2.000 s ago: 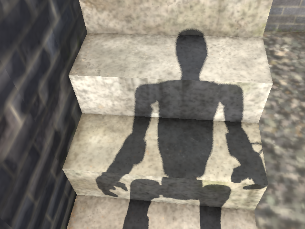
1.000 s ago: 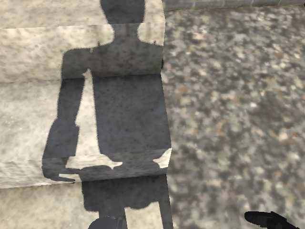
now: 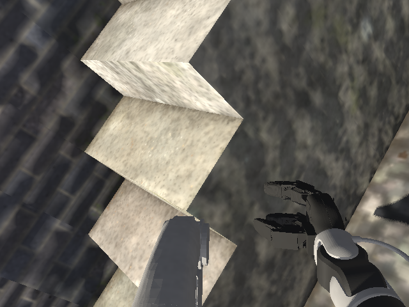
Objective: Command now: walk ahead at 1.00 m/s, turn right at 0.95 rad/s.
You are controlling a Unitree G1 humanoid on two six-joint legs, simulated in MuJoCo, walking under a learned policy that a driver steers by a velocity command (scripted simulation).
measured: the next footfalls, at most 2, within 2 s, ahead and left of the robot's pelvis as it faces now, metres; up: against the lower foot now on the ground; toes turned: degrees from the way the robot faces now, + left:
left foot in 0.20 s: +0.11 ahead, +0.07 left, -0.02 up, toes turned +10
right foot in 0.30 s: -0.07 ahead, -0.51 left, +0.00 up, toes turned -5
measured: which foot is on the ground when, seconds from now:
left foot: up 0.00-0.18, down 0.20-0.28, up 0.30-0.66, down 0.68-1.00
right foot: down 0.00-0.12, up 0.14-0.28, down 0.30-0.64, up 0.66-0.98, down 1.00-1.00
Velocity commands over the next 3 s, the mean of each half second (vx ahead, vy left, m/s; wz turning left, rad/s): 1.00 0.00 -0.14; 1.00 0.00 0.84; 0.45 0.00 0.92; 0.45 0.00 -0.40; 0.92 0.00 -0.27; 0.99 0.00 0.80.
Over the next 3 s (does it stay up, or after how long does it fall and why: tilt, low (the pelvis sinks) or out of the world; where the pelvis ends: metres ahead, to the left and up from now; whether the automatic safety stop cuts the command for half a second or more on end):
stays up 1.72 -0.41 0.07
